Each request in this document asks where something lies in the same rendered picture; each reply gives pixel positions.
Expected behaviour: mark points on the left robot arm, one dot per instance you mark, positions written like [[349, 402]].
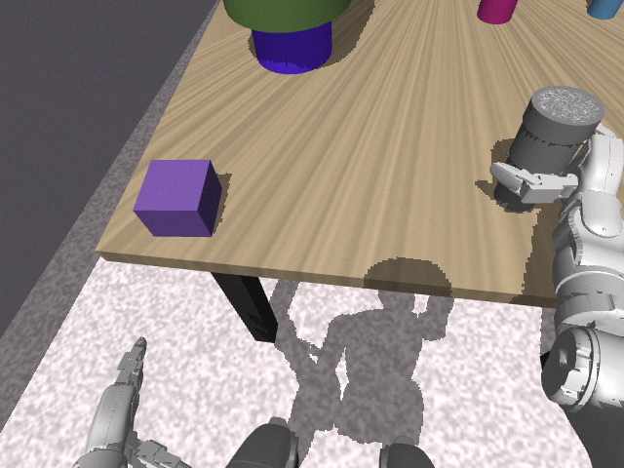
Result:
[[103, 458]]

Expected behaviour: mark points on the table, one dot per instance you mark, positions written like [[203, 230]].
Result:
[[372, 170]]

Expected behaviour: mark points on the potted plant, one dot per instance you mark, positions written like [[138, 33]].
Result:
[[290, 36]]

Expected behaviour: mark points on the right robot hand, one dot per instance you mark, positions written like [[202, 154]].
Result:
[[598, 166]]

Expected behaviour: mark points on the left robot hand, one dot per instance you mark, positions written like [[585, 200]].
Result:
[[113, 423]]

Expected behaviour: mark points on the right robot arm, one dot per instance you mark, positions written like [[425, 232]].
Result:
[[584, 373]]

